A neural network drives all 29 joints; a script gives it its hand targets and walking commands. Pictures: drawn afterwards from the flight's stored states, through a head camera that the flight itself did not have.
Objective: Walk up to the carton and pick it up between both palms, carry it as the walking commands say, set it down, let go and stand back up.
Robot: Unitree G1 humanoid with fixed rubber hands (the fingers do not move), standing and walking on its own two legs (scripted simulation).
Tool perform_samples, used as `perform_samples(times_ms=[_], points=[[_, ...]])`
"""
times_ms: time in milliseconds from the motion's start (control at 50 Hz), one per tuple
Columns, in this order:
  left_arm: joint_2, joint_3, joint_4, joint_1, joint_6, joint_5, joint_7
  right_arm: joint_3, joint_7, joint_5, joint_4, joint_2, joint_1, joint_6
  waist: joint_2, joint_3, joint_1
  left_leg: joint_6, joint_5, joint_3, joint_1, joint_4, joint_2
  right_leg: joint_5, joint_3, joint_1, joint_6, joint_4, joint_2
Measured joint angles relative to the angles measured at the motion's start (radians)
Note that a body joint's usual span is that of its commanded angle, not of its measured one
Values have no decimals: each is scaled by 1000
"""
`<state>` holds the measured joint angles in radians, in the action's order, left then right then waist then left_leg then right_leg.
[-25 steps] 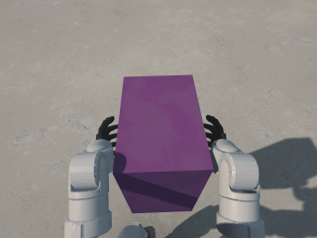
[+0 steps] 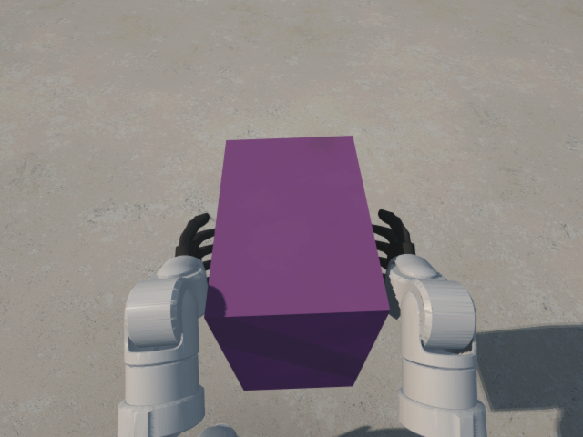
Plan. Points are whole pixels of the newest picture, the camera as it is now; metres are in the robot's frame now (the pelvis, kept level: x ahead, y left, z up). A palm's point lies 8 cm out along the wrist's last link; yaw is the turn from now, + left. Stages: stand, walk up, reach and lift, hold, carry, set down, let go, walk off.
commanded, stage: carry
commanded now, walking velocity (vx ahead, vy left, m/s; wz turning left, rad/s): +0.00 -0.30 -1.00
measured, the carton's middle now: (294, 272) +0.33 +0.01 +0.02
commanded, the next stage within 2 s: none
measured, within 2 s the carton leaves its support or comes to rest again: neither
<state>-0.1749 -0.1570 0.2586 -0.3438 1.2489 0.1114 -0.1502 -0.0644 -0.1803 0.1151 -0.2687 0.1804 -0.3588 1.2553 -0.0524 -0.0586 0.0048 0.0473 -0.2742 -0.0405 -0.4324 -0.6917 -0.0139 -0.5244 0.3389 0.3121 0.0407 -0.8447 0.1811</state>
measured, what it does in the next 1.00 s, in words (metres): steps to the right, turning right: right foot, then left foot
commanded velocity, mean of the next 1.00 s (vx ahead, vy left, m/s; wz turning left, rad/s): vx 0.00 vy -0.30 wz -1.00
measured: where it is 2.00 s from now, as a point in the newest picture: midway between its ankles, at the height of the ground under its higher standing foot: outside the picture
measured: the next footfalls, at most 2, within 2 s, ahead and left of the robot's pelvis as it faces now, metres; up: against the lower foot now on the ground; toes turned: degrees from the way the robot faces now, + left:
right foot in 0.32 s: -0.01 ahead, -0.12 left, +0.00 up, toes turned -19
left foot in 0.68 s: -0.02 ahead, +0.03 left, +0.00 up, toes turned -11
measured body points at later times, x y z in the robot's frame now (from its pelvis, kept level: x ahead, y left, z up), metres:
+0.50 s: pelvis -0.09 -0.09 +0.01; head -0.07 -0.11 +0.46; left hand +0.23 +0.00 +0.09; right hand +0.20 -0.25 +0.08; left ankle -0.04 +0.08 -0.63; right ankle -0.05 -0.11 -0.71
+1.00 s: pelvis -0.23 -0.26 -0.01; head -0.20 -0.29 +0.44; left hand +0.11 -0.29 +0.06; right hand -0.01 -0.52 +0.05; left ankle -0.14 -0.10 -0.65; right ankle -0.18 -0.34 -0.71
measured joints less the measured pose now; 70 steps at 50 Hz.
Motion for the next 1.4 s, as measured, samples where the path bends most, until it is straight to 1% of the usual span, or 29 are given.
perform_samples(times_ms=[60,160,240,320,360,400,480,560,640,660,680,700,720,780,820,860,900,960,1040,1120,1140,1160,1180,1200,1260,1300,1340,1380,1400], points=[[0,-22,0,0,16,0,-4,6,3,0,37,4,-12,-2,-20,-5,0,6,-2,-2,3,-3,-25,-91,-87,49,0,-147,-77],[0,-17,1,-1,21,0,-14,-5,13,0,47,5,-16,-7,4,0,-1,19,43,-1,14,55,-74,-72,-98,57,0,-171,-131],[0,-17,1,-2,20,0,-14,-5,13,0,47,6,-17,-7,21,10,-1,39,89,1,5,101,-105,-11,-99,58,0,-81,-138],[0,-17,1,-2,18,0,-14,-8,11,1,47,8,-22,-7,47,21,-3,73,114,7,-31,95,-143,104,-99,45,0,141,-139],[-1,-10,-3,-1,19,-1,-16,-13,15,1,45,5,-14,-7,81,2,-3,70,14,8,-53,-6,-178,171,-98,43,37,140,-176],[-1,11,-12,-1,23,-1,-25,-14,25,1,35,-4,13,-9,78,0,-4,65,-151,11,-121,-249,-150,170,-99,43,78,140,-185],[-1,14,-12,-1,22,0,-26,-12,25,1,30,-5,14,-8,74,1,-3,64,-200,9,-191,-521,-85,205,-98,44,120,184,-210],[-2,13,-12,-1,22,0,-25,-12,23,1,29,-5,13,-7,66,1,-2,64,-187,7,-160,-513,-60,244,-97,44,153,220,-250],[-2,13,-12,-1,22,0,-24,-12,23,1,29,-5,13,-7,43,2,-1,52,-170,6,-48,-313,-56,265,-96,49,175,226,-294],[-2,12,-12,-1,22,0,-23,-11,23,1,29,-5,14,-8,36,3,-1,32,-170,5,5,-209,-57,270,-95,53,160,226,-308],[-2,8,-12,-2,20,0,-21,-10,21,1,31,-4,9,-8,39,11,0,-13,-142,7,65,-74,-73,254,-94,82,64,184,-321],[0,-1,-13,-2,15,0,-19,-9,19,1,41,-1,2,-15,29,8,-1,-10,-91,18,72,-51,-88,171,-98,127,0,54,-310],[1,-8,-13,4,15,0,-16,-4,19,1,53,0,1,-17,20,3,-1,9,-78,33,72,-64,-104,108,-108,171,-18,-110,-287],[2,-12,-12,8,31,0,-14,3,17,1,59,0,3,-5,22,3,-2,56,-58,66,97,-37,-169,64,-142,232,-20,-413,-181],[3,-14,-11,6,30,0,-13,2,13,1,59,3,-6,-1,46,23,-3,88,-28,76,94,1,-229,58,-148,225,-20,-338,-104],[4,-27,-10,-4,25,0,-5,-5,5,7,59,11,-30,5,78,32,-4,102,-16,79,73,-4,-297,78,-149,178,-20,-115,-60],[1,-36,-12,-17,14,0,-1,-10,4,14,60,13,-46,-3,92,23,-3,101,-110,75,28,-118,-351,136,-147,163,-12,-12,-76],[-8,-20,-48,-17,7,0,-9,-23,13,14,55,5,-11,-6,82,-29,-4,101,-297,78,-56,-418,-273,163,-149,171,46,-25,-130],[-7,-19,-50,-17,9,0,-10,-16,15,14,54,2,-6,-6,80,-51,-3,101,-280,75,-157,-571,-141,242,-147,172,106,80,-229],[-8,-19,-50,-18,-7,0,-9,-14,14,14,53,1,-6,-22,57,-49,-2,82,-214,72,-132,-408,-83,292,-146,173,125,152,-325],[-8,-19,-49,-17,-9,0,-9,-13,14,14,52,1,-6,-25,46,-48,-1,62,-201,71,-84,-282,-78,303,-145,174,114,162,-349],[-7,-21,-45,-18,-11,0,-9,-11,14,14,53,2,-8,-29,33,-50,-1,23,-132,73,-30,-147,-86,304,-145,187,50,141,-367],[-6,-26,-42,-18,-13,0,-8,-6,14,14,57,2,-8,-36,8,-57,-1,8,-89,86,-19,-133,-99,227,-147,220,-16,19,-361],[-6,-27,-41,-16,-13,0,-8,-3,14,14,59,2,-6,-38,-9,-62,-1,8,-84,104,-8,-138,-115,154,-148,258,-37,-152,-339],[-6,-24,-38,-16,-10,0,-9,-3,14,14,56,3,-3,-38,-9,-57,-2,43,-72,148,52,-75,-183,95,-157,304,-39,-477,-228],[-5,-21,-30,-17,-9,0,-9,-4,14,14,47,3,-6,-35,16,-21,-4,79,-42,164,60,-20,-241,73,-166,299,-39,-406,-143],[-5,-25,-13,-16,-9,0,-9,-4,13,14,42,7,-18,-35,52,7,-4,125,-22,171,60,7,-310,73,-166,257,-39,-182,-91],[-4,-31,-4,-19,-12,0,-6,-4,10,14,40,10,-30,-35,72,29,-7,141,-23,171,42,-37,-375,170,-165,200,-38,37,-74],[-8,-31,-5,-19,-19,0,-4,-8,8,14,35,9,-34,-35,79,16,-7,141,-119,155,26,-126,-388,196,-164,205,-22,17,-95]])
